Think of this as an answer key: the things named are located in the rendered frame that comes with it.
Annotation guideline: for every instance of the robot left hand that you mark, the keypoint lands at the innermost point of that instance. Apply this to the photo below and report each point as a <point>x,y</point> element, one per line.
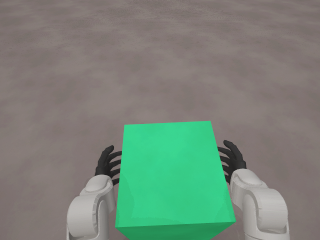
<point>104,165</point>

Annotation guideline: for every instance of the robot right forearm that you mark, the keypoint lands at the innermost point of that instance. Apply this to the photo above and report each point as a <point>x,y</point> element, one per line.
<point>265,212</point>

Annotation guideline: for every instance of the robot left forearm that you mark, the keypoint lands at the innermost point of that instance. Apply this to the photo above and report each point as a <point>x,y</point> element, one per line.
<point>88,213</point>

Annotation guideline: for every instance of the robot right hand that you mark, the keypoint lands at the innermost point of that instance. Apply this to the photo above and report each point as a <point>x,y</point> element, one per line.
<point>235,160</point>

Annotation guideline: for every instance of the carton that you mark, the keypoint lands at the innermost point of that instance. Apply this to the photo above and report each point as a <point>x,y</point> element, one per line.
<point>172,184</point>

